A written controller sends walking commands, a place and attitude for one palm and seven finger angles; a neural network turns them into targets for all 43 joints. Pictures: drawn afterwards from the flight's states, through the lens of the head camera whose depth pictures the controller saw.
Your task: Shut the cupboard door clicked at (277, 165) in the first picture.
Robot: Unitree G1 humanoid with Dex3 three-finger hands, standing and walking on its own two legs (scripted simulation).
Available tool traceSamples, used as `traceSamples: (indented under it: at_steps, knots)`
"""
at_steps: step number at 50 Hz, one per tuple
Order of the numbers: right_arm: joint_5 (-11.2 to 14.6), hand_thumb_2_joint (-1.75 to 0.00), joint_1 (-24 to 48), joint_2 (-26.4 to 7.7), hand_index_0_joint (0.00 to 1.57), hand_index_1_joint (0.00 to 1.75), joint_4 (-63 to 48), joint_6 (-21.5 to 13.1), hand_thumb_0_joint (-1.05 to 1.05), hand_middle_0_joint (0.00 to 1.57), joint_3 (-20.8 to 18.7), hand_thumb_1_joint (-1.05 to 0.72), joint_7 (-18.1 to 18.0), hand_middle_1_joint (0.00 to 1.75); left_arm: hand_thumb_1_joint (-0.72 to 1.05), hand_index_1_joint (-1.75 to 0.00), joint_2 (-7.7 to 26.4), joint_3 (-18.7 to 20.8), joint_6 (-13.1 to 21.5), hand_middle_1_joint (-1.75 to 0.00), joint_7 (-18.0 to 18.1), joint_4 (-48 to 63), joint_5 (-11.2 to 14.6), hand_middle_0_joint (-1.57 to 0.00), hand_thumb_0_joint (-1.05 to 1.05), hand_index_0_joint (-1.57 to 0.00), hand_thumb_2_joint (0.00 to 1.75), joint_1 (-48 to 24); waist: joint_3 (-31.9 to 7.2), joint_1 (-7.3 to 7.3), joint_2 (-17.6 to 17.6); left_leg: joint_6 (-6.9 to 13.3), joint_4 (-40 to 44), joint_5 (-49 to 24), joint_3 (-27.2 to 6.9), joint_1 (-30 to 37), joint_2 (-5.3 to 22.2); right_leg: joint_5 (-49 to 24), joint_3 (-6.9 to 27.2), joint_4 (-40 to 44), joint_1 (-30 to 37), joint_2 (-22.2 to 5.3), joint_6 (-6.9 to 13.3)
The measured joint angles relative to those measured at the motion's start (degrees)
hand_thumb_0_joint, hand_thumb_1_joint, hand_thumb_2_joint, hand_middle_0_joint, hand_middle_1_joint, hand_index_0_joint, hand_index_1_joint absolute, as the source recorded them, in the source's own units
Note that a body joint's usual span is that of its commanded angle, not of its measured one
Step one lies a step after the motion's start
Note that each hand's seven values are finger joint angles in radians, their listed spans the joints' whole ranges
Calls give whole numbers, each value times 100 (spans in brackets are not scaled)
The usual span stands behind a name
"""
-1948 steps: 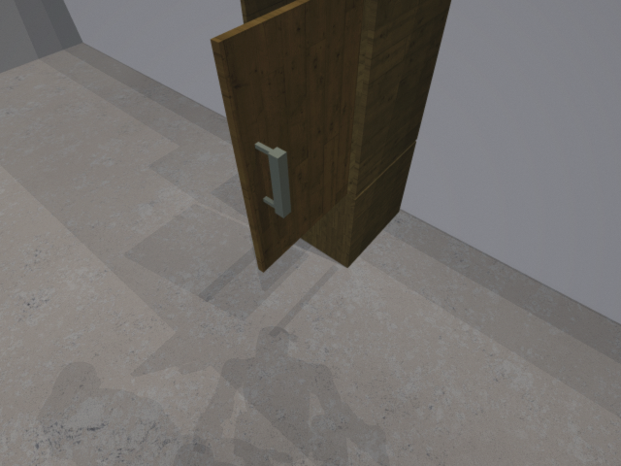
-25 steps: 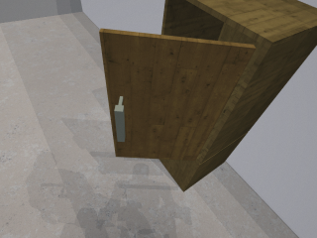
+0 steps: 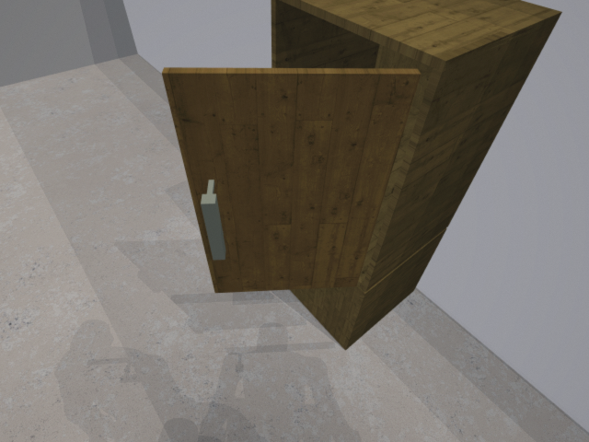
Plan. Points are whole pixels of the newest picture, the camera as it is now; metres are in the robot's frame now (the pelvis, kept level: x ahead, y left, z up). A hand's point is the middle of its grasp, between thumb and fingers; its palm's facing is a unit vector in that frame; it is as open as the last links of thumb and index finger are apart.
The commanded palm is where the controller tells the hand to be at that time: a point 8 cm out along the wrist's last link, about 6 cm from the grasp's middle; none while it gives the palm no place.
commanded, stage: come to a stop and stand still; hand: left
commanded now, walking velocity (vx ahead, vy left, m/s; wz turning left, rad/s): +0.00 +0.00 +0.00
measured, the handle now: (215, 220) +0.51 +0.17 -0.04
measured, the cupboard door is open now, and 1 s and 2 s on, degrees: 55 55 55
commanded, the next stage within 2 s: look again from close up in 0.32 s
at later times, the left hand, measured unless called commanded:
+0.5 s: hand out of the picture -0.05 +0.14 -0.18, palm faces +0.02 -0.99 -0.15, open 7.4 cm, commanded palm none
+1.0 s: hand out of the picture -0.02 +0.20 -0.19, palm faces +0.03 -0.98 -0.19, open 7.4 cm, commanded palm none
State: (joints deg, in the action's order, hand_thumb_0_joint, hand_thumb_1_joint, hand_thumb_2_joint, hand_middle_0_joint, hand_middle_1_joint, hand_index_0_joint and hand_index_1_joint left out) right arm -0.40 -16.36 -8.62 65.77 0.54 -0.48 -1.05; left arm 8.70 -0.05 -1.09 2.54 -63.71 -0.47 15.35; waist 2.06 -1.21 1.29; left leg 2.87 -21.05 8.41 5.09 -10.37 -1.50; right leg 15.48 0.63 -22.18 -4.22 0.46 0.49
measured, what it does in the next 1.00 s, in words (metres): stands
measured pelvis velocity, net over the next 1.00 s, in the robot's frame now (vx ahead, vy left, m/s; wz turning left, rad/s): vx -0.02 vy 0.02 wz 0.03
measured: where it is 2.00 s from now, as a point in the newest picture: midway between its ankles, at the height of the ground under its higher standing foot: outside the picture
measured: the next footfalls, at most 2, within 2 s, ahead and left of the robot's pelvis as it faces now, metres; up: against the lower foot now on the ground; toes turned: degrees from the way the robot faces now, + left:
right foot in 1.88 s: +0.12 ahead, -0.17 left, +0.00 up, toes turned +6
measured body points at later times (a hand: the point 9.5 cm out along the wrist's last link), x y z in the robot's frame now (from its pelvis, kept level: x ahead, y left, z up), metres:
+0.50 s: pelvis -0.01 +0.00 +0.00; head +0.01 +0.00 +0.44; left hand -0.05 +0.20 -0.17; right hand -0.03 -0.21 -0.16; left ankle +0.04 +0.08 -0.74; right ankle -0.03 -0.11 -0.74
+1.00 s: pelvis -0.02 +0.02 -0.01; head -0.03 +0.04 +0.44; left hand -0.03 +0.25 -0.17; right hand +0.03 -0.22 -0.15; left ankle +0.04 +0.08 -0.74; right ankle -0.04 -0.11 -0.74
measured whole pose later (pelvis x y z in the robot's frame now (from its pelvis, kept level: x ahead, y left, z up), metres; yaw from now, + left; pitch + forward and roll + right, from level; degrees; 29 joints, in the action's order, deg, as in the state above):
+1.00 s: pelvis -0.02 +0.02 -0.01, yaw +2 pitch -1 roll -1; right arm -0.7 -14.0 -10.1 59.5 -0.9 -0.3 -0.1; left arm 11.7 -0.7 0.5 2.2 -58.6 -1.1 19.4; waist 0.1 0.1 2.1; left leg 4.7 -26.9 9.0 4.0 -16.9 -2.1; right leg 15.8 -0.7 -26.6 -9.5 -0.2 -0.8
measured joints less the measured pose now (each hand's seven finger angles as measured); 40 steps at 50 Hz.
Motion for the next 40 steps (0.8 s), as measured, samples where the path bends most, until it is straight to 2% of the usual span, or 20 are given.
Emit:
traceSamples:
  at_steps: [11, 21, 25, 27, 33, 40]
  knots:
    - [-29, -90, -321, 93, 20, 30, 90, 36, 0, 20, -19, -91, -39, 29, 92, -30, -183, -16, 13, -30, -41, -107, 6, -20, 0, -20, 90, 265, 29, 4, 11, -41, -2, -125, -41, -187, 68, -127, -39, 9, -177, 70, 42]
    - [-13, -90, -246, 262, 20, 30, 48, -26, 0, 20, 1, -91, -63, 29, 91, -30, -269, -3, 42, -30, -13, -192, 3, -20, 0, -20, 90, 429, 62, 52, 11, -34, -31, -113, -50, -261, 65, -97, -46, -40, -258, 68, 48]
    - [-24, -90, -85, 174, 20, 30, -228, -135, 1, 20, 45, -91, -18, 29, 91, -30, -322, -113, 288, -30, 61, -67, -50, -20, 0, -20, 90, 455, 173, 28, -201, -25, -568, 122, -121, -561, 171, -77, -116, -163, -349, 164, 34]
    - [-45, -90, -62, 105, 20, 30, -294, -156, 2, 20, 38, -92, -56, 29, 91, -30, -302, -127, 318, -30, 71, -8, -27, -20, 0, -20, 90, 481, 124, 1, -224, 18, -693, 186, -148, -590, 133, 21, -150, -312, -372, 128, 16]
    - [-35, -90, 6, -54, 20, 30, -475, -134, 2, 20, -17, -93, -11, 29, 91, -30, -150, -108, 239, -30, 56, 201, -44, -20, 0, -20, 90, 468, -145, 43, -165, 79, -881, 308, -127, -577, 36, 236, -146, -642, -412, 23, -34]
    - [-40, -90, 158, -93, 20, 30, -678, -136, 1, 20, -10, -92, 51, 29, 91, -30, 82, -76, 192, -30, 16, 457, -70, -20, 0, -20, 90, 363, -253, 83, -29, 132, -775, 200, -97, -633, -27, 193, -125, -669, -529, -41, -69]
